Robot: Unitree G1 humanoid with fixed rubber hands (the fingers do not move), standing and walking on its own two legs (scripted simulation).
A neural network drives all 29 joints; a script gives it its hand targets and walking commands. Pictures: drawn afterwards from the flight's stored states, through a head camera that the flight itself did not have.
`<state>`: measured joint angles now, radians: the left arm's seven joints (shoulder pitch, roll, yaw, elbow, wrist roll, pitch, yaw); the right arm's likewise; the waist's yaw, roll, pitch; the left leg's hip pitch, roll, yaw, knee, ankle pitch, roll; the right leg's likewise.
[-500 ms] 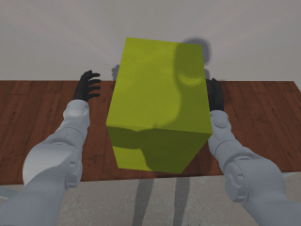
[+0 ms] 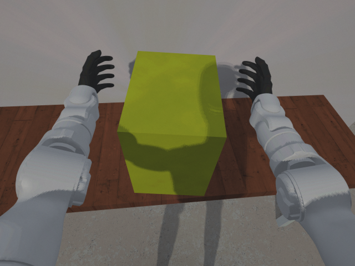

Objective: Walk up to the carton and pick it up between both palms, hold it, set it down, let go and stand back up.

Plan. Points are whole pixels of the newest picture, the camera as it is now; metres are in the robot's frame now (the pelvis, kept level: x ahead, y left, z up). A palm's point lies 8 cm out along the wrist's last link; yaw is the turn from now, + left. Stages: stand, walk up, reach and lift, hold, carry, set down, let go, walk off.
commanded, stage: set down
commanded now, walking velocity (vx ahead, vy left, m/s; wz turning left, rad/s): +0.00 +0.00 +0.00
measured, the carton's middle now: (172, 127) +0.47 -0.01 +0.02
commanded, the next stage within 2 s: none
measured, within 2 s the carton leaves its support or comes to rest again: neither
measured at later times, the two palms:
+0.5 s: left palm (73, 71) +0.48 +0.19 +0.20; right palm (266, 76) +0.44 -0.19 +0.21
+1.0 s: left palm (70, 91) +0.45 +0.20 +0.17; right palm (252, 102) +0.41 -0.17 +0.16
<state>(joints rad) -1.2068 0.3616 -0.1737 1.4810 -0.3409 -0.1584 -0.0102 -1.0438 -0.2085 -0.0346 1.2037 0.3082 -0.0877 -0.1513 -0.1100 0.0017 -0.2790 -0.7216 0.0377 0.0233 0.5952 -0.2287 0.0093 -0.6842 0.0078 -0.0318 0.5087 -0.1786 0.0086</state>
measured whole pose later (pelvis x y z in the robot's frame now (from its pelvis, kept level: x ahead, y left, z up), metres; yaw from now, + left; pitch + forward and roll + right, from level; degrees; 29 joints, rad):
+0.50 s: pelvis -0.01 -0.02 +0.01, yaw +3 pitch +14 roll -2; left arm -1.29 0.46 -0.21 1.43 -0.34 0.08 -0.02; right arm -1.17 -0.16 -0.10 1.22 0.32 0.17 -0.22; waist -0.18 -0.07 -0.21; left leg -0.56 0.04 -0.03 0.49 -0.18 -0.02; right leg -0.51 0.02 -0.08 0.41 -0.14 -0.02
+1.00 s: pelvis +0.01 -0.01 +0.02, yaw +1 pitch +4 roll -1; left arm -0.93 0.41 0.04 1.04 -0.21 0.15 -0.07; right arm -0.79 -0.11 0.00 0.79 0.30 0.16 -0.29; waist -0.08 -0.02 -0.06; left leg -0.30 0.04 0.02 0.43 -0.20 -0.01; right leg -0.27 0.01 -0.03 0.36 -0.16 -0.01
